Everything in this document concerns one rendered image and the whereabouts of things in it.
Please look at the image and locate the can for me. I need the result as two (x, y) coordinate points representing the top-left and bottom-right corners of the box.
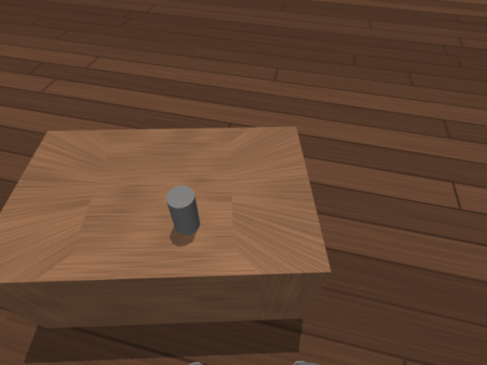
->
(166, 186), (200, 235)

